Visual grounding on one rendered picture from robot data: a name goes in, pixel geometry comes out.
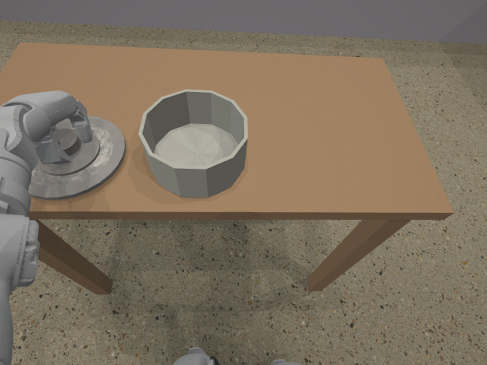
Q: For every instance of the left robot shin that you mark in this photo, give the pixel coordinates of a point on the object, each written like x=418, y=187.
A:
x=196, y=351

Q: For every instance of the robot left hand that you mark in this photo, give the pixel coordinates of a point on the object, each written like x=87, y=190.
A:
x=59, y=105

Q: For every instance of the lid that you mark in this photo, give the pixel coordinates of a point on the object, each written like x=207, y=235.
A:
x=91, y=166

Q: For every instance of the table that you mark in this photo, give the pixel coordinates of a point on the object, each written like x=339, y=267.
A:
x=329, y=138

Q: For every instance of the left robot upper arm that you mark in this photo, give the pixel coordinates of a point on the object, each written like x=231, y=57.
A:
x=19, y=249

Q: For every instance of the knob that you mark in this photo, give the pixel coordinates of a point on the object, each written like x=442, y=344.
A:
x=69, y=140

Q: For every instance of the left robot forearm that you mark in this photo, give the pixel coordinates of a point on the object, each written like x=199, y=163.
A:
x=23, y=125

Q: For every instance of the pot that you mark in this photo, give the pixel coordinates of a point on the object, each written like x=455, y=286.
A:
x=195, y=142

